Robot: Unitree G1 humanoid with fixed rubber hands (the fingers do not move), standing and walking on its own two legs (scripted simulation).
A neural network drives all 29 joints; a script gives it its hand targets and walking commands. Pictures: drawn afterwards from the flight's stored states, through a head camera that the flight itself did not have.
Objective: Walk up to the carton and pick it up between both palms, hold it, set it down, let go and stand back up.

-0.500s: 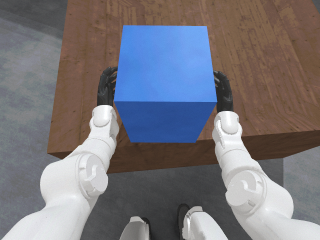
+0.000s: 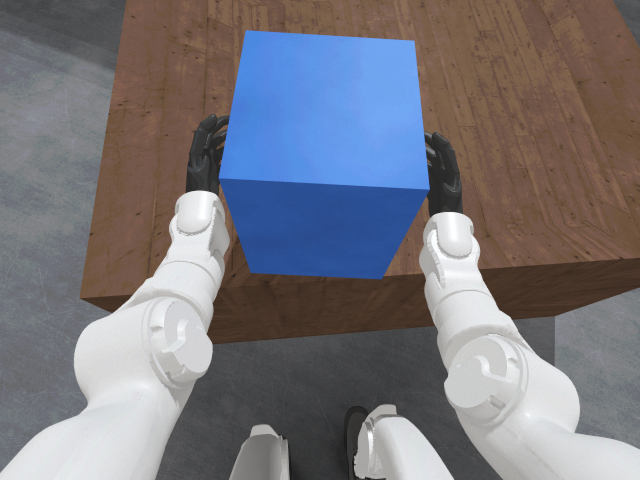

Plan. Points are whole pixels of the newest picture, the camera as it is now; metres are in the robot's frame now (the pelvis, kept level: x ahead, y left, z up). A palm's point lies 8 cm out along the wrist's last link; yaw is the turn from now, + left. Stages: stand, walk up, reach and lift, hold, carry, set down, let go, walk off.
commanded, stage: set down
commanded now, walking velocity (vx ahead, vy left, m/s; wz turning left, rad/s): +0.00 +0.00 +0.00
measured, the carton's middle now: (322, 171) +0.51 -0.02 -0.02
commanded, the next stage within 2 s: none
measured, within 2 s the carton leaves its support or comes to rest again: neither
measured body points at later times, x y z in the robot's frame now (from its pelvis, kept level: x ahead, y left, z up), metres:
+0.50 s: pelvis +0.02 +0.02 -0.03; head +0.19 +0.01 +0.39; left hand +0.53 +0.13 -0.02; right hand +0.47 -0.20 -0.04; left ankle +0.01 +0.11 -0.67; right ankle +0.06 -0.10 -0.67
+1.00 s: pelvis +0.03 +0.02 -0.01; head +0.18 +0.01 +0.41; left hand +0.54 +0.16 +0.03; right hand +0.50 -0.22 +0.02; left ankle +0.01 +0.11 -0.67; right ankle +0.06 -0.10 -0.67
